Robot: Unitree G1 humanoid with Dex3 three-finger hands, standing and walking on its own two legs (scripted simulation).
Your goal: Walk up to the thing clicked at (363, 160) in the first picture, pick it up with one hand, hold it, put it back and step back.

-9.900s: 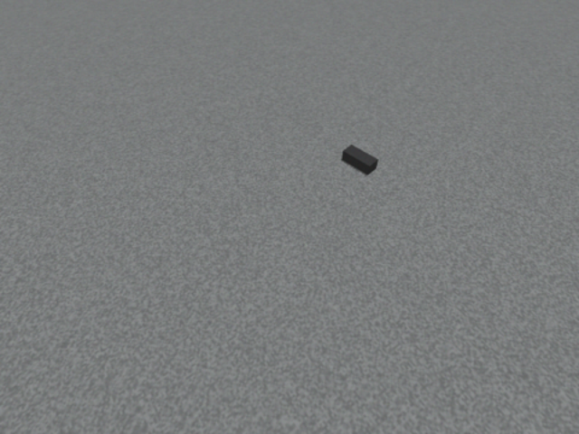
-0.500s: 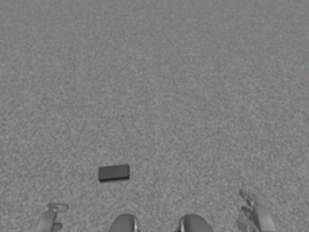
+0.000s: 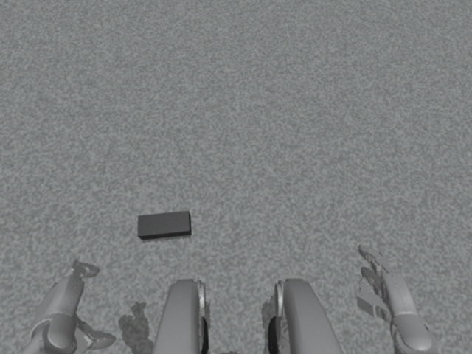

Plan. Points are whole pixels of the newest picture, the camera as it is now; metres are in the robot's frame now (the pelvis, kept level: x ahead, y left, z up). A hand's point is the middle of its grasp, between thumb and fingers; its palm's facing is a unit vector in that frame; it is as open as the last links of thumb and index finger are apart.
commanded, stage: rise first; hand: left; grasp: from above
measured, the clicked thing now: (165, 225) +0.47 +0.24 -0.57
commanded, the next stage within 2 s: none
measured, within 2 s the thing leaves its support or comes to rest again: neither
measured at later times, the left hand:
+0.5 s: hand (125, 258) +0.32 +0.28 -0.32, palm faces -0.47 -0.20 -0.86, open 14.3 cm
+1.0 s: hand (136, 242) +0.37 +0.28 -0.39, palm faces -0.46 +0.00 -0.89, open 14.2 cm
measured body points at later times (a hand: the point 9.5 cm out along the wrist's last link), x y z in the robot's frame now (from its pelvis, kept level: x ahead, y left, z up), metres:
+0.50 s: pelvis -0.07 +0.00 -0.18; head +0.14 +0.01 +0.22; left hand +0.34 +0.29 -0.27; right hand +0.04 -0.29 -0.31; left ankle +0.04 +0.12 -0.56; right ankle +0.02 -0.14 -0.56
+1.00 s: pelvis -0.07 +0.01 -0.24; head +0.15 +0.05 +0.15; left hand +0.39 +0.28 -0.34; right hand +0.00 -0.28 -0.35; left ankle +0.04 +0.12 -0.56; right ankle +0.02 -0.13 -0.56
